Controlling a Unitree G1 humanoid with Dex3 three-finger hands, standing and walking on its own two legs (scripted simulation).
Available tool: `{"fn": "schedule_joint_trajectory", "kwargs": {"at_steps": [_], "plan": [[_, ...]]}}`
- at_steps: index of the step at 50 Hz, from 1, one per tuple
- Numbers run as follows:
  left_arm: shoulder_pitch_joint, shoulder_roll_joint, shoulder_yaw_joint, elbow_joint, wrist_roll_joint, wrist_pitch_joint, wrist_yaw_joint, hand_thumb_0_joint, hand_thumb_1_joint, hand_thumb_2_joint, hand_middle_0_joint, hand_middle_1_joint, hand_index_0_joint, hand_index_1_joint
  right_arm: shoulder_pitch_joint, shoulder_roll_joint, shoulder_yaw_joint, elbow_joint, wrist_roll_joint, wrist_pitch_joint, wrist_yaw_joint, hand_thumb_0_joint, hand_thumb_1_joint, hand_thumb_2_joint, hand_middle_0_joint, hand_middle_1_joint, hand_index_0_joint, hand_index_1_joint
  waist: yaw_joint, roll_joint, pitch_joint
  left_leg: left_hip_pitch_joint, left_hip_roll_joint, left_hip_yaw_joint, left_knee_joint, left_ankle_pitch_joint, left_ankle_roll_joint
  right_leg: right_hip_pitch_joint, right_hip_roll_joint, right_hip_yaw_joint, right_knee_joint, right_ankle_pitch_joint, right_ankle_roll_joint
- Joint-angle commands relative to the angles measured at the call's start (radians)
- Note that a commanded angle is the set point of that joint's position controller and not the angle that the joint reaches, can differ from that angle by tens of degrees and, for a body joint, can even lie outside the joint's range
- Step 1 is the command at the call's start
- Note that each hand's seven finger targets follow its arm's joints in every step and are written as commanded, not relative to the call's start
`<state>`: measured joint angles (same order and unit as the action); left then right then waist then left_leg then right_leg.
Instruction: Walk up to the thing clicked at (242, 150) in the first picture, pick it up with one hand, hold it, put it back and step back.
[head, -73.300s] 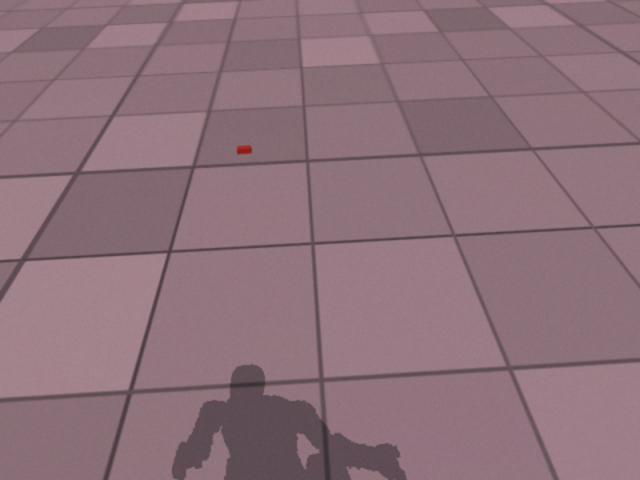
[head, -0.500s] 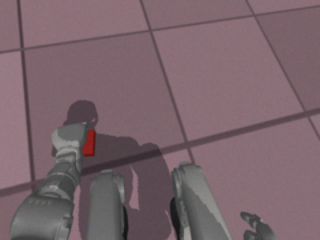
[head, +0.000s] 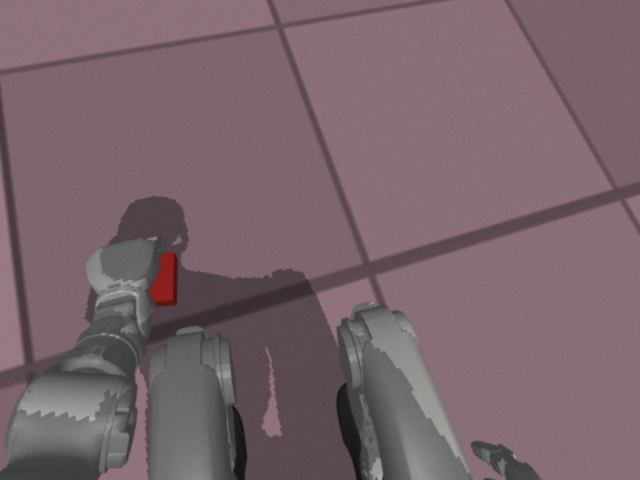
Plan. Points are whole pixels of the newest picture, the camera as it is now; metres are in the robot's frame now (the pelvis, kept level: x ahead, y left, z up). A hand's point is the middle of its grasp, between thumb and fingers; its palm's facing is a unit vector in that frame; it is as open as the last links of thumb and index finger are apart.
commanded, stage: crouch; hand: left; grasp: from above
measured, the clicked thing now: (163, 279) +0.43 +0.20 -0.22
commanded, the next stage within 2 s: lower in 0.16 s
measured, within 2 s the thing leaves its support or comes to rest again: rests again in 1.42 s
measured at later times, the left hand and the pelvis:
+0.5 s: hand (143, 293) +0.41 +0.23 -0.22, palm faces -0.48 -0.09 -0.87, open 9.6 cm; pelvis +0.00 +0.00 -0.03, yaw -1 degrees
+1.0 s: hand (152, 294) +0.41 +0.23 -0.27, palm faces -0.47 -0.10 -0.88, open 9.6 cm; pelvis +0.01 +0.00 -0.05, yaw -4 degrees
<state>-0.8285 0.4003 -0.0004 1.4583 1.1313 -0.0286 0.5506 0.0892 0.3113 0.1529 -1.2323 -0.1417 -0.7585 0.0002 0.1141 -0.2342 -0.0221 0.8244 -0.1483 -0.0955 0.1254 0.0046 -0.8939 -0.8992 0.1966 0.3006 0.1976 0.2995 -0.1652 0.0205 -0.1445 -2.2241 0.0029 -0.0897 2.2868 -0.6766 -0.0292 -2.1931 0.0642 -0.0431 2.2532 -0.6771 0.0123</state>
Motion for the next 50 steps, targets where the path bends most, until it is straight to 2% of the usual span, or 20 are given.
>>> {"fn": "schedule_joint_trajectory", "kwargs": {"at_steps": [1,5,7,9,14,19,21,23,26,28,30,31,35,37,39,41,45,46,49,50], "plan": [[-0.306,0.178,0.011,-0.091,-0.008,-0.011,0.049,0.0,0.786,0.389,-1.222,-0.163,-1.201,-0.187,0.146,-0.19,-0.056,-0.024,-0.001,-0.023,0.0,0.0,-0.887,-0.898,0.2,0.299,0.2,0.299,-0.018,0.08,-0.603,0.373,-0.012,0.088,-0.194,0.089,0.066,0.361,0.01,-0.049,-0.286,0.115,-0.04],[-0.332,0.212,0.027,-0.103,-0.005,-0.026,0.055,0.0,0.783,0.365,-1.22,-0.158,-1.201,-0.18,0.166,-0.198,-0.053,-0.014,-0.007,-0.028,0.006,0.0,-0.89,-0.899,0.2,0.299,0.199,0.299,-0.013,0.1,-0.639,0.372,-0.013,0.091,-0.174,0.102,0.064,0.379,0.007,-0.05,-0.266,0.124,-0.041],[-0.329,0.176,0.006,-0.085,0.001,-0.03,0.054,0.0,0.813,0.381,-1.241,-0.173,-1.222,-0.195,0.163,-0.191,-0.05,-0.011,-0.008,-0.028,0.011,0.0,-0.892,-0.9,0.2,0.299,0.199,0.299,-0.027,0.104,-0.622,0.369,-0.01,0.09,-0.168,0.109,0.063,0.371,0.011,-0.055,-0.253,0.143,-0.042],[-0.343,0.207,0.033,-0.093,0.005,-0.036,0.062,0.0,0.808,0.39,-1.239,-0.173,-1.218,-0.197,0.17,-0.209,-0.052,-0.004,-0.007,-0.031,0.013,0.0,-0.892,-0.899,0.2,0.299,0.199,0.299,-0.009,0.124,-0.628,0.378,-0.014,0.086,-0.168,0.109,0.061,0.335,0.007,-0.066,-0.234,0.141,-0.046],[-0.344,0.154,-0.005,-0.027,0.009,-0.041,0.063,0.0,0.797,0.402,-1.249,-0.155,-1.22,-0.186,0.169,-0.207,-0.047,0.005,-0.019,-0.04,0.034,0.0,-0.89,-0.898,0.2,0.3,0.2,0.3,-0.04,0.121,-0.582,0.37,-0.011,0.08,-0.152,0.11,0.058,0.311,0.012,-0.083,-0.211,0.159,-0.046],[-0.33,0.186,0.014,-0.008,0.02,-0.062,0.067,0.0,0.763,0.403,-1.241,-0.124,-1.203,-0.164,0.174,-0.23,-0.041,0.003,-0.016,-0.045,0.041,0.0,-0.889,-0.897,0.2,0.3,0.199,0.299,-0.03,0.12,-0.577,0.364,-0.012,0.074,-0.137,0.109,0.057,0.283,0.013,-0.093,-0.192,0.155,-0.045],[-0.358,0.163,-0.006,0.038,0.02,-0.074,0.074,0.0,0.767,0.383,-1.221,-0.16,-1.195,-0.189,0.169,-0.223,-0.031,0.012,-0.031,-0.056,0.054,0.0,-0.891,-0.897,0.2,0.3,0.199,0.3,-0.066,0.103,-0.535,0.334,-0.011,0.072,-0.112,0.102,0.059,0.277,0.016,-0.096,-0.181,0.159,-0.039],[-0.347,0.189,0.012,0.043,0.022,-0.081,0.089,0.0,0.768,0.397,-1.228,-0.179,-1.202,-0.207,0.173,-0.228,-0.024,0.007,-0.033,-0.057,0.059,0.0,-0.895,-0.899,0.2,0.3,0.199,0.3,-0.048,0.119,-0.551,0.344,-0.013,0.075,-0.106,0.122,0.057,0.3,0.016,-0.096,-0.175,0.181,-0.039],[-0.375,0.197,0.013,0.059,0.032,-0.097,0.111,0.0,0.766,0.384,-1.204,-0.203,-1.187,-0.222,0.171,-0.236,-0.017,0.012,-0.05,-0.068,0.074,0.0,-0.894,-0.898,0.2,0.3,0.199,0.3,-0.07,0.134,-0.538,0.329,-0.013,0.073,-0.086,0.11,0.055,0.293,0.018,-0.099,-0.166,0.167,-0.038],[-0.378,0.214,0.031,0.027,0.037,-0.107,0.126,0.0,0.752,0.408,-1.203,-0.205,-1.18,-0.229,0.174,-0.244,-0.018,0.018,-0.053,-0.07,0.081,0.0,-0.893,-0.898,0.2,0.3,0.199,0.3,-0.054,0.156,-0.585,0.359,-0.013,0.066,-0.091,0.125,0.051,0.296,0.02,-0.11,-0.154,0.181,-0.039],[-0.374,0.184,0.016,0.056,0.046,-0.11,0.137,0.0,0.797,0.409,-1.219,-0.234,-1.204,-0.25,0.171,-0.242,-0.012,0.017,-0.065,-0.077,0.093,0.0,-0.893,-0.898,0.2,0.3,0.199,0.3,-0.08,0.173,-0.571,0.366,-0.012,0.066,-0.081,0.131,0.048,0.294,0.023,-0.115,-0.148,0.195,-0.038],[-0.377,0.205,0.028,0.047,0.047,-0.111,0.146,0.0,0.782,0.419,-1.209,-0.246,-1.193,-0.263,0.166,-0.248,-0.013,0.026,-0.063,-0.077,0.096,0.0,-0.894,-0.898,0.2,0.3,0.199,0.3,-0.063,0.193,-0.581,0.376,-0.013,0.064,-0.085,0.136,0.046,0.288,0.024,-0.118,-0.141,0.202,-0.041],[-0.355,0.201,0.043,0.092,0.05,-0.108,0.176,0.0,0.792,0.442,-1.214,-0.273,-1.199,-0.288,0.165,-0.253,-0.004,0.031,-0.084,-0.091,0.122,0.0,-0.897,-0.898,0.2,0.3,0.199,0.3,-0.083,0.199,-0.544,0.374,-0.009,0.058,-0.066,0.141,0.044,0.274,0.025,-0.13,-0.133,0.216,-0.037],[-0.353,0.182,0.016,0.132,0.051,-0.108,0.18,0.0,0.758,0.444,-1.197,-0.232,-1.177,-0.254,0.158,-0.25,0.003,0.041,-0.089,-0.096,0.136,0.0,-0.891,-0.896,0.2,0.3,0.2,0.3,-0.1,0.201,-0.522,0.349,-0.009,0.052,-0.057,0.136,0.044,0.273,0.029,-0.134,-0.118,0.22,-0.039],[-0.345,0.203,0.042,0.118,0.044,-0.112,0.187,0.0,0.74,0.456,-1.179,-0.242,-1.158,-0.264,0.178,-0.265,0.005,0.044,-0.09,-0.101,0.144,0.0,-0.888,-0.895,0.2,0.3,0.2,0.3,-0.1,0.18,-0.546,0.348,-0.008,0.051,-0.046,0.173,0.048,0.306,0.029,-0.136,-0.128,0.258,-0.03],[-0.347,0.176,0.011,0.165,0.04,-0.117,0.186,0.0,0.757,0.442,-1.18,-0.263,-1.167,-0.278,0.161,-0.259,0.014,0.053,-0.1,-0.113,0.159,0.0,-0.891,-0.896,0.2,0.3,0.2,0.3,-0.116,0.168,-0.51,0.326,-0.008,0.042,-0.039,0.14,0.048,0.286,0.034,-0.141,-0.118,0.232,-0.032],[-0.331,0.21,0.031,0.176,0.043,-0.134,0.204,0.0,0.76,0.457,-1.175,-0.295,-1.165,-0.306,0.166,-0.28,0.025,0.052,-0.104,-0.132,0.178,0.0,-0.89,-0.895,0.2,0.3,0.2,0.3,-0.117,0.172,-0.505,0.323,-0.007,0.038,-0.029,0.143,0.048,0.304,0.038,-0.147,-0.123,0.235,-0.03],[-0.35,0.203,0.018,0.19,0.041,-0.138,0.207,0.0,0.765,0.459,-1.176,-0.313,-1.169,-0.32,0.166,-0.279,0.032,0.047,-0.109,-0.141,0.186,0.0,-0.894,-0.897,0.2,0.3,0.2,0.3,-0.137,0.166,-0.48,0.298,-0.007,0.039,-0.012,0.139,0.051,0.306,0.037,-0.145,-0.126,0.237,-0.027],[-0.339,0.239,0.042,0.197,0.045,-0.151,0.231,0.0,0.754,0.47,-1.168,-0.32,-1.16,-0.329,0.157,-0.294,0.036,0.05,-0.107,-0.152,0.198,0.0,-0.894,-0.897,0.2,0.3,0.2,0.3,-0.117,0.2,-0.494,0.315,-0.008,0.026,-0.026,0.13,0.044,0.297,0.043,-0.154,-0.112,0.223,-0.035],[-0.337,0.217,0.027,0.205,0.059,-0.154,0.235,0.0,0.752,0.458,-1.165,-0.316,-1.158,-0.323,0.16,-0.288,0.044,0.049,-0.115,-0.162,0.205,0.0,-0.894,-0.897,0.2,0.3,0.2,0.3,-0.132,0.206,-0.487,0.333,-0.006,0.023,-0.022,0.145,0.041,0.284,0.042,-0.166,-0.103,0.24,-0.035]]}}
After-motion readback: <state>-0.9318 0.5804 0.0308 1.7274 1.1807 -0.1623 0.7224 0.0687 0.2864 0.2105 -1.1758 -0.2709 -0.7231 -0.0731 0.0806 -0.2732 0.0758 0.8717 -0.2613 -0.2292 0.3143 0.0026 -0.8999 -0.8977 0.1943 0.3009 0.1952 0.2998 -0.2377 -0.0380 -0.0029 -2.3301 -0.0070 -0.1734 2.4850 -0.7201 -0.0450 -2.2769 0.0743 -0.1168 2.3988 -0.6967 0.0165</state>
